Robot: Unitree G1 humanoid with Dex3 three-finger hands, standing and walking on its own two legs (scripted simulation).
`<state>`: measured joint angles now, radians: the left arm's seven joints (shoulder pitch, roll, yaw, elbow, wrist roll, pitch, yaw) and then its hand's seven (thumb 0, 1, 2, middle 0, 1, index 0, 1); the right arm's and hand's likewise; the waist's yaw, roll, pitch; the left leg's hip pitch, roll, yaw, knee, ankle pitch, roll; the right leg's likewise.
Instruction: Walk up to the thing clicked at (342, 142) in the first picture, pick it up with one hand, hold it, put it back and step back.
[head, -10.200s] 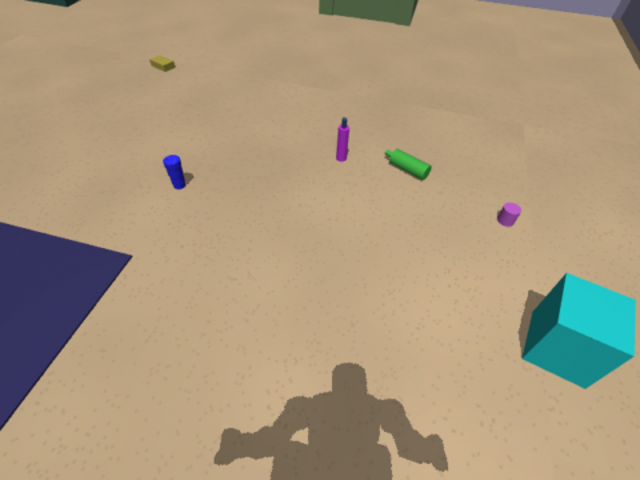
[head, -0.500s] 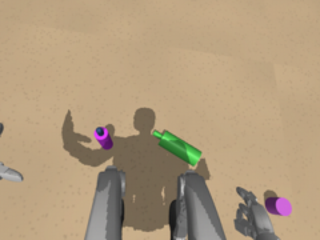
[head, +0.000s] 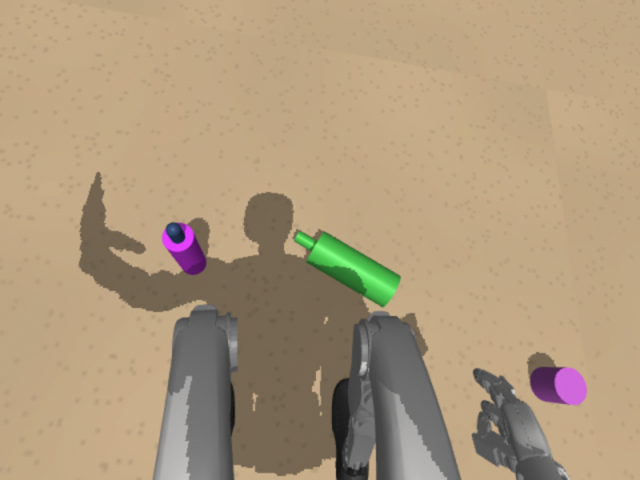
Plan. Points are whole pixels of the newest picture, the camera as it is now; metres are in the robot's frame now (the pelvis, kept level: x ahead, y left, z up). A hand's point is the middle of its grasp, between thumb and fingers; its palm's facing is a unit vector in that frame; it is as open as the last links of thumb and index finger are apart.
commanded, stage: go down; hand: left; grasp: from the side
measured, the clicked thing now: (184, 247) +0.45 +0.23 -0.34
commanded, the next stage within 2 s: approach in 0.80 s
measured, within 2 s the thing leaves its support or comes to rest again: neither
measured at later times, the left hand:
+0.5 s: hand out of the picture +0.37 +0.39 -0.04, palm faces +0.14 -0.98 -0.11, open 17.5 cm
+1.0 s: hand out of the picture +0.38 +0.40 -0.05, palm faces +0.14 -0.99 -0.09, open 17.5 cm
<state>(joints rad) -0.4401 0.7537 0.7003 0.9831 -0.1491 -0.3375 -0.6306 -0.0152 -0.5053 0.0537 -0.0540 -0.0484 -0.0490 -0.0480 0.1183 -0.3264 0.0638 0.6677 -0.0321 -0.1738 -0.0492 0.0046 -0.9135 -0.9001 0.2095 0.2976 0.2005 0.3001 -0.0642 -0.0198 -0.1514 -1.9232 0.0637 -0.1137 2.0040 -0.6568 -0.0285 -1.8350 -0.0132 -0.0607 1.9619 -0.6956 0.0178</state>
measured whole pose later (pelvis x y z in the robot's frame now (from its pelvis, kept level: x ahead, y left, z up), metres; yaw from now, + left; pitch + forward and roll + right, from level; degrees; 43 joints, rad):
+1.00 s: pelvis -0.01 +0.00 -0.06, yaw -1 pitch +32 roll -6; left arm -0.59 0.89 0.78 1.08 -0.17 -0.35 -0.72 -0.02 -0.54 0.06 -0.06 -0.06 -0.05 -0.07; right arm 0.12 -0.35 0.11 0.67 -0.05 -0.17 -0.03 0.00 -0.91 -0.90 0.21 0.30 0.20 0.30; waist -0.09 -0.03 -0.11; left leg -2.10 0.06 -0.14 2.20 -0.66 -0.03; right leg -2.00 -0.01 -0.06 2.15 -0.70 0.02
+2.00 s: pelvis -0.02 +0.02 -0.18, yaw -10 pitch +14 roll -14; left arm -0.56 0.74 0.55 1.32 -0.19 -0.97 -0.35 -0.02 -0.58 0.01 -0.06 -0.07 -0.07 -0.06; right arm -0.12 -0.38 0.39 0.61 -0.29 -0.05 0.11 0.00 -0.94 -0.90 0.21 0.30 0.20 0.30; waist -0.22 -0.21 0.21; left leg -2.24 0.04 -0.35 2.64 -0.68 -0.03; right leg -2.08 0.08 -0.18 2.46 -0.66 0.07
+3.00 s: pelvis -0.03 +0.02 -0.18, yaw -12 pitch +12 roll -17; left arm -0.64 0.80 0.46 1.40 -0.12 -1.07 -0.10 0.00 0.25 0.67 -0.71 -0.72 -0.66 -0.72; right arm -0.16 -0.37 0.50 0.56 -0.35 0.02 0.14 0.00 -0.87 -0.89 0.21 0.30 0.20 0.30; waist -0.25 -0.26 0.28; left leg -2.22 0.04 -0.41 2.66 -0.70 -0.03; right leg -2.05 0.10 -0.22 2.43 -0.65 0.08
